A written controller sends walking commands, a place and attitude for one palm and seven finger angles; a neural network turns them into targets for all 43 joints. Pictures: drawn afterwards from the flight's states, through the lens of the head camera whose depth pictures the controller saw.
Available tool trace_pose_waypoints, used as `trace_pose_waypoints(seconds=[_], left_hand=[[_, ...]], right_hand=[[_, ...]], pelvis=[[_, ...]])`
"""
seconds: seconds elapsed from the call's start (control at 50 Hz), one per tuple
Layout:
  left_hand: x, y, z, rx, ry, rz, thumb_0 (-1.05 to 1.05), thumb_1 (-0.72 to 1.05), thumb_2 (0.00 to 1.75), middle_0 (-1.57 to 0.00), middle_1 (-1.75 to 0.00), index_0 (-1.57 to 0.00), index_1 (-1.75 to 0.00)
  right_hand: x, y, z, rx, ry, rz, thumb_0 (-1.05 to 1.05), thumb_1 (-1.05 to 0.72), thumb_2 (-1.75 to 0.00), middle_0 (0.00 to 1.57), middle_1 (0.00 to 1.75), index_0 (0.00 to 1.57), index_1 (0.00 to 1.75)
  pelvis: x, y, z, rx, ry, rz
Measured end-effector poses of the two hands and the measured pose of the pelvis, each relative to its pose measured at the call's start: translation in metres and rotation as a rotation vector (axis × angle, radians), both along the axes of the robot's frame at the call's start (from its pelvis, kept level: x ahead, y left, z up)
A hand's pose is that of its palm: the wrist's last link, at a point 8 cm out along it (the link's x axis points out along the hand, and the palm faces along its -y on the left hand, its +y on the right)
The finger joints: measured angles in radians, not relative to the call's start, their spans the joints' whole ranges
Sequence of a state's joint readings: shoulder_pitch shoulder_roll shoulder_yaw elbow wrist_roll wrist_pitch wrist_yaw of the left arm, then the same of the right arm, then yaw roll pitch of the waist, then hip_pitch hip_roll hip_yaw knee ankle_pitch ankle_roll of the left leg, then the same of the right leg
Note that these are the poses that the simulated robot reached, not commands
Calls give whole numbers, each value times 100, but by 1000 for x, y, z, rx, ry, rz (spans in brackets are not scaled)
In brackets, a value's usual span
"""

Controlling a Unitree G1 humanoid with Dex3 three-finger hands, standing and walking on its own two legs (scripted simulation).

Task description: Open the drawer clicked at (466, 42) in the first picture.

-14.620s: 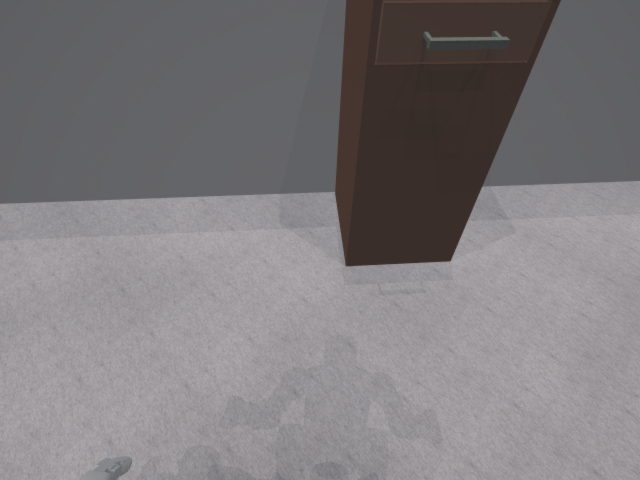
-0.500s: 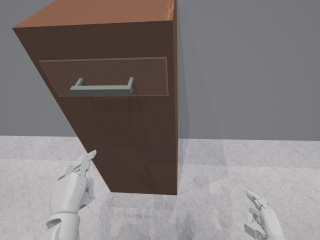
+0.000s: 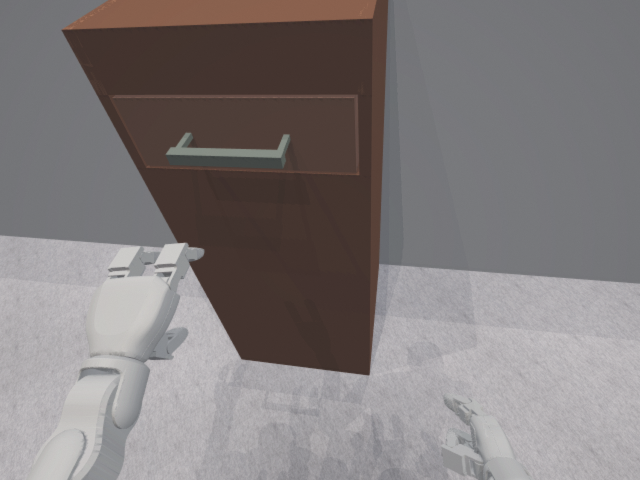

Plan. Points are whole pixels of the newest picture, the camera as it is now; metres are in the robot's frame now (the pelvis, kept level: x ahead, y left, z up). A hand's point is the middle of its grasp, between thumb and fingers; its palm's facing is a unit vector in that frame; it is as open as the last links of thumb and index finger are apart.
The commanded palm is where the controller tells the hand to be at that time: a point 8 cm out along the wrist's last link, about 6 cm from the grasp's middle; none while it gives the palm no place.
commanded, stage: raise the hand with hooked fingers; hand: left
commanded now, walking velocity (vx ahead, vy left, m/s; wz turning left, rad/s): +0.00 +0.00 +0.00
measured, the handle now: (230, 149) +0.55 +0.22 +0.13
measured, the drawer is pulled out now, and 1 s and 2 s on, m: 0.00 0.00 0.00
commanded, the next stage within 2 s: move the hooked fingers above the handle in 1.24 s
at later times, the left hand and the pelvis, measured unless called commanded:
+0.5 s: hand (86, 252) +0.28 +0.28 +0.19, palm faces +0.19 -0.02 -0.98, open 13.4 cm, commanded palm +0.24 +0.27 +0.24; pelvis -0.01 +0.03 +0.02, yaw +2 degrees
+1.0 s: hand (85, 219) +0.30 +0.27 +0.22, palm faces +0.08 -0.02 -1.00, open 13.9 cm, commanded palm +0.26 +0.28 +0.29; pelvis -0.02 +0.03 +0.02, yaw +2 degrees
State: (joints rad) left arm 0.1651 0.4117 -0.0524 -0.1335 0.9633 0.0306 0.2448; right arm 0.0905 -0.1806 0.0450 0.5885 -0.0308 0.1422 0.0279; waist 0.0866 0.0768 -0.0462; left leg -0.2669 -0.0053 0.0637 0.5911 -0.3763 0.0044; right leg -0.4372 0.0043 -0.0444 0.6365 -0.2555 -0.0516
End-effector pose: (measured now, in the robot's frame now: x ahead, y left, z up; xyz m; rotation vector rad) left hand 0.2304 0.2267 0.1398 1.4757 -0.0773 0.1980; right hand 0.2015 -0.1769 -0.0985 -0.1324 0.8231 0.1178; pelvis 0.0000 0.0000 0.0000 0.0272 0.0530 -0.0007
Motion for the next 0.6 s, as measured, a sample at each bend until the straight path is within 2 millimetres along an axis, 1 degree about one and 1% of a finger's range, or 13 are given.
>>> trace_pose_waypoints(seconds=[0.06, 0.1, 0.14, 0.2, 0.26, 0.34, 0.4, 0.46, 0.54, 0.6], left_hand=[[6, 3, 1, 10, 79, -16, 0, 12, 56, -27, -80, -27, -80], [5, 9, 2, 15, 121, -18, 0, 7, 54, -27, -83, -28, -83], [2, 17, 7, 12, 133, -17, 0, 2, 52, -28, -86, -28, -86], [-5, 26, 23, 4, 91, -22, 0, -5, 49, -29, -90, -29, -90], [-8, 32, 41, 7, 21, -38, 0, -12, 46, -29, -95, -30, -95], [-2, 38, 60, 30, -27, -45, 0, -21, 42, -30, -101, -30, -101], [8, 44, 71, 47, -22, -37, 0, -28, 39, -30, -106, -30, -105], [16, 49, 87, 65, -12, -31, 0, -35, 36, -31, -110, -31, -110], [22, 53, 114, 82, -19, -36, 0, -42, 33, -31, -115, -32, -115], [25, 56, 131, 91, -22, -36, 0, -45, 32, -32, -117, -32, -117]], right_hand=[[-23, -11, -3, -13, 52, -53, 1, -91, -90, 20, 30, 21, 30], [-34, -21, -4, -40, 78, -78, 2, -91, -90, 20, 30, 21, 30], [-41, -31, -4, -76, 95, -95, 2, -91, -90, 20, 30, 21, 30], [-43, -43, -1, -125, 95, -105, 2, -91, -90, 20, 30, 20, 30], [-36, -45, 5, -154, 74, -98, 2, -91, -90, 20, 30, 20, 30], [-18, -34, 14, -145, 24, -78, 2, -91, -90, 20, 30, 20, 30], [-3, -18, 24, -116, -25, -57, 2, -91, -90, 20, 30, 20, 30], [9, 0, 32, -77, -75, -32, 2, -91, -90, 20, 30, 20, 30], [19, 21, 40, -32, -117, 3, 1, -91, -90, 20, 30, 20, 30], [21, 31, 42, -14, -118, 29, 1, -91, -90, 20, 30, 20, 30]], pelvis=[[0, 4, 4, -1, -18, -17], [-1, 7, 7, -4, -30, -20], [-1, 10, 9, -9, -40, -18], [-1, 16, 11, -15, -54, -7], [-3, 21, 13, -17, -68, 7], [-8, 25, 15, -17, -84, 20], [-11, 27, 16, -16, -96, 25], [-12, 30, 17, -17, -106, 26], [-12, 33, 18, -19, -114, 30], [-13, 35, 18, -19, -114, 34]])
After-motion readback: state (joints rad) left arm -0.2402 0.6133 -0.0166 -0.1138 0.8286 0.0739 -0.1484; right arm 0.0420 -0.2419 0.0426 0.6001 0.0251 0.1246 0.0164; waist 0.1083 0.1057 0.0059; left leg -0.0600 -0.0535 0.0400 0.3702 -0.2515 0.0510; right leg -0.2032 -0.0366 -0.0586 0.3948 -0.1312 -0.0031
